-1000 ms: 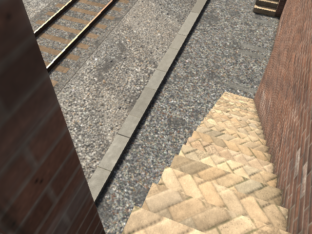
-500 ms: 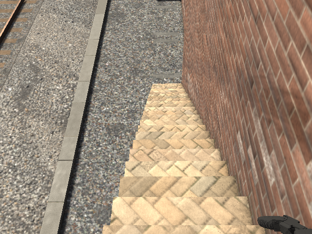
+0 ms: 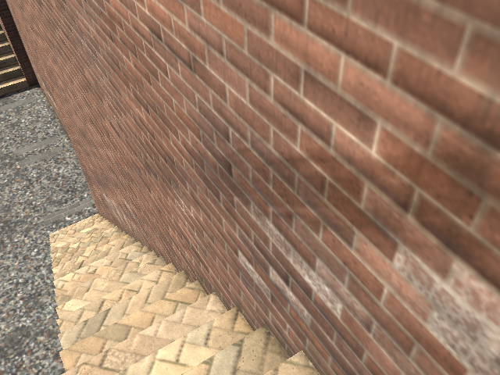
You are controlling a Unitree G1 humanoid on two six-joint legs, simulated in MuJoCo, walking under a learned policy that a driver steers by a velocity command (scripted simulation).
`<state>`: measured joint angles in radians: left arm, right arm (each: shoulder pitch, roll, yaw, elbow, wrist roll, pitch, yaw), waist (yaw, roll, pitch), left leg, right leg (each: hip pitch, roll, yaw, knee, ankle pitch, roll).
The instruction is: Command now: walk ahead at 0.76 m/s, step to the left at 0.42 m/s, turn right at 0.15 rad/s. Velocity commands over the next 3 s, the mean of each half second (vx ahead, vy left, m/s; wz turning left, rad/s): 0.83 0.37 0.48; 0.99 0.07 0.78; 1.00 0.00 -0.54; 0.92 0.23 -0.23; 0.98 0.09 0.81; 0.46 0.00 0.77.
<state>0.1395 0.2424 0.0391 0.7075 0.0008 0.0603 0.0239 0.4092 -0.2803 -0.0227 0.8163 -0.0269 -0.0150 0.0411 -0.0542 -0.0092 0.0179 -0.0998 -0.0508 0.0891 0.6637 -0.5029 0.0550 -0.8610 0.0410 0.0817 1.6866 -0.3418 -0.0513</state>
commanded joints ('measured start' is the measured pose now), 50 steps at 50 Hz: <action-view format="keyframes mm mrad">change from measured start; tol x64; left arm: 1 -217 150 50 -122 -8 -7 -31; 50 368 44 3 257 -16 -208 -8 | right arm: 1 -189 -45 33 -144 7 10 1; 50 -254 45 24 -62 -42 -33 -63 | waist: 1 20 110 176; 50 -23 -53 99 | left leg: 1 -619 197 -253 -575 103 198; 5 -337 130 -205 -144 765 167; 9 -670 -1 -206 717 -30 -4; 18 37 59 -79 75 1231 14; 24 232 85 -61 -22 554 124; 26 156 77 -167 166 1745 35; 39 -519 20 -607 223 240 153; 43 -504 -81 -519 986 676 112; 45 -948 -251 -318 1505 -303 99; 50 -790 19 -276 564 328 31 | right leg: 1 558 -71 -77 -691 322 53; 7 1164 -358 256 -1004 161 -84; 18 169 -232 -286 -879 -166 21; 24 259 -260 -297 47 499 40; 26 -222 -31 -266 547 -439 -41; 36 166 -75 70 -961 798 100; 45 1098 -277 169 -911 1372 23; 50 445 -196 418 -975 465 -141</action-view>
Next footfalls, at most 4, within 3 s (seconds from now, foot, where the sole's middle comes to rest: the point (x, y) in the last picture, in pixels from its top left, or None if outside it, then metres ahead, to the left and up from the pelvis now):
0.12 right None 0.15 -0.11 -0.75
0.50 left None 0.19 0.20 -0.94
0.88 right None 0.53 0.10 -1.14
1.24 left None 0.65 0.42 -1.33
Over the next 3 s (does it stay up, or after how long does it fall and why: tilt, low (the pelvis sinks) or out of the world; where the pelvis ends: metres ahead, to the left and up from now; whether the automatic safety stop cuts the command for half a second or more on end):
stays up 1.67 0.64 -1.41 its command is cut before an obstacle from the start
